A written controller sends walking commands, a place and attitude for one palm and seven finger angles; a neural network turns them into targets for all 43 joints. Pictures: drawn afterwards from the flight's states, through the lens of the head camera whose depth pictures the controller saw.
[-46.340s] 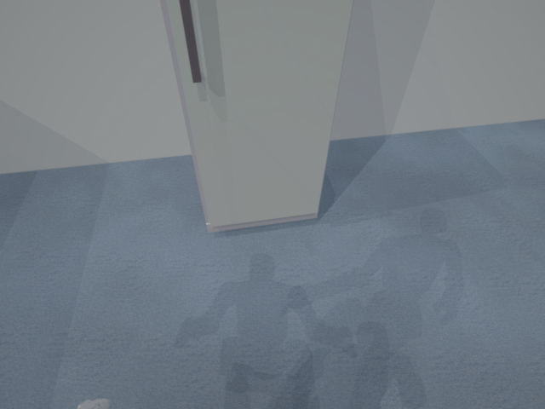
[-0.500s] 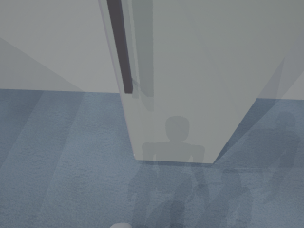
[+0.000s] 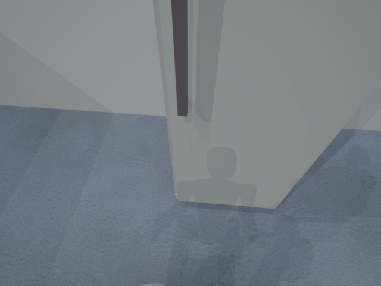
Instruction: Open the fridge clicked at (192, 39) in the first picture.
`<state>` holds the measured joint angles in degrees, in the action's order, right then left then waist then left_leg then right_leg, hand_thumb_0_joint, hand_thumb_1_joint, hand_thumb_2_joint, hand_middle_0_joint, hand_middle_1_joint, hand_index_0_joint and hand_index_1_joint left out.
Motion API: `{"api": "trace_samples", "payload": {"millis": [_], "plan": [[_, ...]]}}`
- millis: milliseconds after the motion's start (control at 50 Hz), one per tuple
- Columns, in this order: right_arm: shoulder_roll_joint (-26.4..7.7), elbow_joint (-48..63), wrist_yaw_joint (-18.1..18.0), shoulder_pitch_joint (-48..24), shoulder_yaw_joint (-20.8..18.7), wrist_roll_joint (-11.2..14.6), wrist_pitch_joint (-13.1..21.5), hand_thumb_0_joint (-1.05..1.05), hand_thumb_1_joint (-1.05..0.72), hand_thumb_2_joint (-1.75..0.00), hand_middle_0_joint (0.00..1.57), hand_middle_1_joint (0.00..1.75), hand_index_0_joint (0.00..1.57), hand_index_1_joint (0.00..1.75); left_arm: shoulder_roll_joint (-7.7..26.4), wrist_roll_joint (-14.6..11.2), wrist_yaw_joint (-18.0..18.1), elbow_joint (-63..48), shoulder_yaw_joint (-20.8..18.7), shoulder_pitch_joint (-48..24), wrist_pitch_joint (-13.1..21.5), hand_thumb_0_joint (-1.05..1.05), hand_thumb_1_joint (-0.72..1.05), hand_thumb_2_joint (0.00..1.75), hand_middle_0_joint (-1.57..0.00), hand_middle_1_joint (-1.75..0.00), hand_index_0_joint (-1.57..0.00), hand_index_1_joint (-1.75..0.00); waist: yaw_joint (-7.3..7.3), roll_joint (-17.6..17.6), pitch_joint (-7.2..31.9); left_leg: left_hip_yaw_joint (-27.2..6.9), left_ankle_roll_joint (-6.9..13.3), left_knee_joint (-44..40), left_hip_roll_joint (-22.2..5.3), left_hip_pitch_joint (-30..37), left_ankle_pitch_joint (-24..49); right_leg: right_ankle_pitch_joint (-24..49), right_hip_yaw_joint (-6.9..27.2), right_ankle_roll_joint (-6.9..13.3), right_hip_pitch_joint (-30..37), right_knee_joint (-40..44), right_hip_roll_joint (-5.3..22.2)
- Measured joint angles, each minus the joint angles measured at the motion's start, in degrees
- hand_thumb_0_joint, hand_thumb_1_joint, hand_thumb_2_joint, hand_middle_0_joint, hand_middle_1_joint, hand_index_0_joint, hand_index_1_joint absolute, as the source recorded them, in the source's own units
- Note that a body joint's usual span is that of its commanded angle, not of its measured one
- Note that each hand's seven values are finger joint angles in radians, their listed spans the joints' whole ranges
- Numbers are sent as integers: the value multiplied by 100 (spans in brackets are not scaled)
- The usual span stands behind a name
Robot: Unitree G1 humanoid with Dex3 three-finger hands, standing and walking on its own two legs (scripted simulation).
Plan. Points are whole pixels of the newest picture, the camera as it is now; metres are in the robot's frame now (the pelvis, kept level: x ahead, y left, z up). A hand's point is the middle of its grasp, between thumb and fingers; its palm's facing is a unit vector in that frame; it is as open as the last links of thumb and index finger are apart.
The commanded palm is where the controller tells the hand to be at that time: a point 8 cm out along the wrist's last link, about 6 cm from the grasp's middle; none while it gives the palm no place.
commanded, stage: come to a stop and stand still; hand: left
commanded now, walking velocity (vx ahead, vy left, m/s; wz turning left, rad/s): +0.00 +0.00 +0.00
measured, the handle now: (181, 11) +0.53 +0.06 +0.28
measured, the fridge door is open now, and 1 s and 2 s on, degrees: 0 0 0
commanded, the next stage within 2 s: look again from close up in 0.86 s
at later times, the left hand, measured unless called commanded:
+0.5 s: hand out of the picture +0.09 +0.24 -0.14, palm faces +0.00 -0.94 -0.35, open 7.3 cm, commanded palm none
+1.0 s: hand out of the picture -0.01 +0.25 -0.16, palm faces -0.02 -0.95 -0.30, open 7.3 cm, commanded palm none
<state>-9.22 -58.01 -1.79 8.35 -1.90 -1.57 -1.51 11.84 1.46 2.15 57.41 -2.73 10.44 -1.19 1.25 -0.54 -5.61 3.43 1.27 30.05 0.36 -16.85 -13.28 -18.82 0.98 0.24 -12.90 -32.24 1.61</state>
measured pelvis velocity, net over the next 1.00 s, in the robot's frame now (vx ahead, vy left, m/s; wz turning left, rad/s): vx -0.04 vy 0.01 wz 0.02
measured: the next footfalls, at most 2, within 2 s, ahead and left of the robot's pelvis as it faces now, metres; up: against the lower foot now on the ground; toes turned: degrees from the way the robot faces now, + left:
none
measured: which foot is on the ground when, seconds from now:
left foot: down 0.00-1.00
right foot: down 0.00-1.00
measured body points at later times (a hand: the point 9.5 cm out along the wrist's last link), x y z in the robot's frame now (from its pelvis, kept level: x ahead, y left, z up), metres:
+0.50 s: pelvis -0.02 +0.00 +0.00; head -0.03 +0.00 +0.45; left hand +0.09 +0.29 -0.12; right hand +0.06 -0.29 -0.12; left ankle +0.03 +0.11 -0.73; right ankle -0.02 -0.13 -0.73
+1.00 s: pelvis -0.04 +0.01 +0.01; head -0.04 +0.02 +0.46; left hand -0.01 +0.30 -0.14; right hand +0.02 -0.27 -0.12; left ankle +0.03 +0.11 -0.73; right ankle -0.02 -0.13 -0.73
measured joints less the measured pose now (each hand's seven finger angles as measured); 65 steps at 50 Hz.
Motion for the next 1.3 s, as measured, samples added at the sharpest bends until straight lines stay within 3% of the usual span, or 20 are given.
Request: {"api": "trace_samples", "payload": {"millis": [100,240,400,620,1300], "plan": [[-85,-175,85,149,-36,37,-14,0,-92,-90,20,30,20,30,-105,0,-37,294,129,103,-15,0,91,90,-20,-30,-20,-29,-222,92,156,-20,-44,-102,-25,140,34,23,10,-104,159,175,-26],[-258,-59,150,645,20,-5,137,1,-91,-90,20,30,20,30,-115,-13,-91,117,257,229,110,0,91,90,-20,-30,-21,-29,-313,121,289,-46,-35,-149,-60,157,59,103,-17,-100,227,321,-63],[-701,227,101,679,-79,-3,191,1,-91,-90,20,30,20,30,339,-24,-56,-251,177,222,141,0,91,90,-21,-30,-21,-29,-326,117,537,-57,-19,127,-79,169,-76,-15,-23,-93,258,81,-79],[-1057,328,207,198,9,2,207,1,-91,-90,20,30,20,30,816,-21,-136,-350,249,-8,135,0,91,90,-20,-30,-21,-29,-234,128,620,-92,-5,-226,-69,225,302,335,-60,-115,311,403,-79],[-697,-424,253,269,106,76,167,1,-91,-90,20,30,20,30,516,-4,-106,438,357,427,112,0,91,90,-21,-30,-21,-29,-148,-28,412,-138,124,-730,82,263,658,698,-122,-260,409,960,59]]}}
